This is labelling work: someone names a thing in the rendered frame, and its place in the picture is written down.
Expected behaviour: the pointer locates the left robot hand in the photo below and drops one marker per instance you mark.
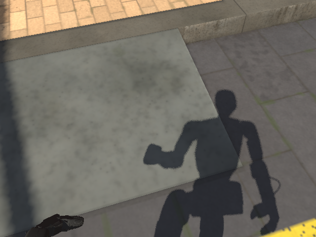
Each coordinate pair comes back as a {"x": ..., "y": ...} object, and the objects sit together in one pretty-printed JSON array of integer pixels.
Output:
[{"x": 55, "y": 224}]

